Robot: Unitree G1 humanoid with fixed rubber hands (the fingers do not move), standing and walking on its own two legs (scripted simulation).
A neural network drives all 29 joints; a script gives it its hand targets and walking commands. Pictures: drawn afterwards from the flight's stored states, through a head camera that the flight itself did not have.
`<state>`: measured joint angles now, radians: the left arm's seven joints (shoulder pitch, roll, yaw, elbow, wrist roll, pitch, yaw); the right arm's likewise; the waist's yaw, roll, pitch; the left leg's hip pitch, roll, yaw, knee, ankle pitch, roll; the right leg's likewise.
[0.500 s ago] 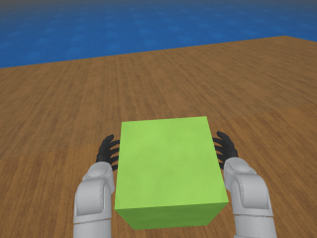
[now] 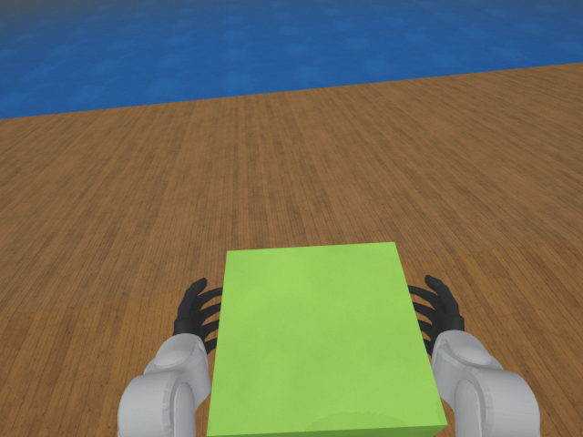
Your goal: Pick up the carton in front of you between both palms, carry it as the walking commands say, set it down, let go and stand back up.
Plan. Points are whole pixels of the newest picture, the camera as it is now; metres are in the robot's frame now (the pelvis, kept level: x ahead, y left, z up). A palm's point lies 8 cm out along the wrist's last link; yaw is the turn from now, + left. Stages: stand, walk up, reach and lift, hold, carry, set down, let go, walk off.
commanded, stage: carry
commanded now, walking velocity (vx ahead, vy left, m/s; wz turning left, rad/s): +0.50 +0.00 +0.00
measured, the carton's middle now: (316, 363) +0.23 +0.01 +0.02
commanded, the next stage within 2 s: none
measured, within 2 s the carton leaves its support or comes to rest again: neither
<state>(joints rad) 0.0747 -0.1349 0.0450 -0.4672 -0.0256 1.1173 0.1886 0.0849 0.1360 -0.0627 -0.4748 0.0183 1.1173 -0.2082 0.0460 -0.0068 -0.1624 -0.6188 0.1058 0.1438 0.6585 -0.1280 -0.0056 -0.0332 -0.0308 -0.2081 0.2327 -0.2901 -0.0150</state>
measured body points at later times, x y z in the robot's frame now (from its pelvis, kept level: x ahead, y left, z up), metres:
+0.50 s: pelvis +0.33 +0.03 +0.00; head +0.31 +0.04 +0.45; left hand +0.57 +0.18 +0.08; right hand +0.56 -0.13 +0.08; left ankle +0.23 +0.12 -0.74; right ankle +0.47 -0.11 -0.70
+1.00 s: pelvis +0.67 +0.00 +0.00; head +0.66 -0.02 +0.45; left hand +0.95 +0.15 +0.09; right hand +0.95 -0.16 +0.08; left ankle +0.81 +0.14 -0.70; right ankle +0.57 -0.09 -0.74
